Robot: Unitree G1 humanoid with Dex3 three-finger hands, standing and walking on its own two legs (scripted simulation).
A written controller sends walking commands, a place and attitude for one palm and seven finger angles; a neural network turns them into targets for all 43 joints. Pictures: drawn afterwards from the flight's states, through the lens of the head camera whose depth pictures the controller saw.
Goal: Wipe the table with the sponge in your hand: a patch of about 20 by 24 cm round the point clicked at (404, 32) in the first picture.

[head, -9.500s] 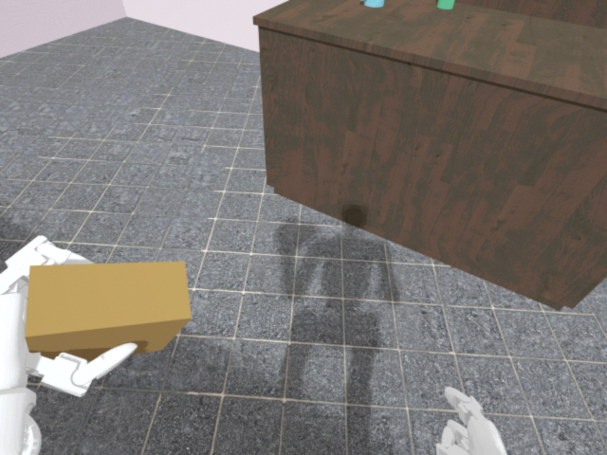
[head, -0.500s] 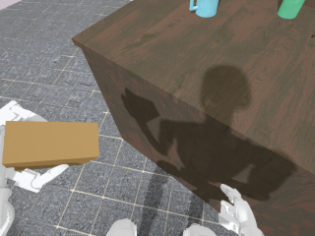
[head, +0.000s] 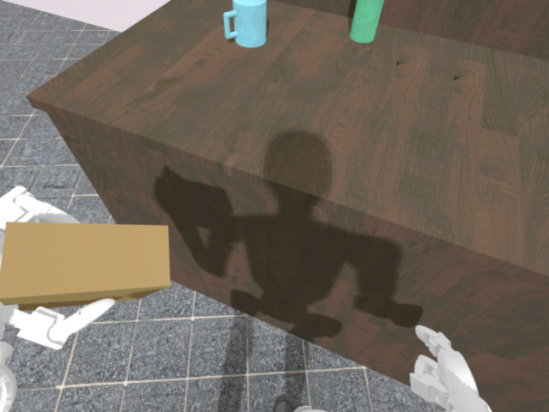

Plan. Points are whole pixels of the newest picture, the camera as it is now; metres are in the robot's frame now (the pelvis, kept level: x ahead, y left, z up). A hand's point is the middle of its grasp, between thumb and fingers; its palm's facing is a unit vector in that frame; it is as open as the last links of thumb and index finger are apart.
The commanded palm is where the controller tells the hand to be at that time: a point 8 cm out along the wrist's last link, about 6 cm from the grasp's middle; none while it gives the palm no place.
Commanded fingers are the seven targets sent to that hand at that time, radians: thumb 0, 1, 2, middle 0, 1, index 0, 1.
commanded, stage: turn to face it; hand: left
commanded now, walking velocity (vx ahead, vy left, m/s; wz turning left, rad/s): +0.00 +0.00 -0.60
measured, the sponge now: (110, 268) +0.24 +0.20 +0.15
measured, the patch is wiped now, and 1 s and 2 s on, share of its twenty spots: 0.00 0.00 0.00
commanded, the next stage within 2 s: take the last steps up to it in 1.04 s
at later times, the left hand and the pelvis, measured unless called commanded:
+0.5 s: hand (191, 254) +0.25 +0.11 +0.17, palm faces -0.02 -0.83 -0.55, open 10.3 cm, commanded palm +0.20 +0.18 +0.18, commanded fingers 0.00 0.10 1.30 -1.20 -1.60 -1.20 -1.60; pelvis -0.04 -0.03 +0.00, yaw -20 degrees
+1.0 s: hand (308, 305) +0.21 -0.01 +0.17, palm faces -0.23 -0.82 -0.53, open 10.3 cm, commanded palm +0.18 +0.08 +0.18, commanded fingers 0.00 0.10 1.30 -1.20 -1.60 -1.20 -1.60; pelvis -0.11 -0.05 -0.01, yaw -36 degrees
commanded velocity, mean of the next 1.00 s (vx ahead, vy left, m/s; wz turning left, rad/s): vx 0.00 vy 0.00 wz -0.50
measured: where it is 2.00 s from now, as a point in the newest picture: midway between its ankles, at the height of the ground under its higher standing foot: outside the picture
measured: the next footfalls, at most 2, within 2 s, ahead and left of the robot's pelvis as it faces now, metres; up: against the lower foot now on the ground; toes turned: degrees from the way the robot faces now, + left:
right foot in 0.24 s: +0.03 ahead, -0.14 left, +0.00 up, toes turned -16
left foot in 0.56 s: +0.05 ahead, +0.09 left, +0.00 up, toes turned -18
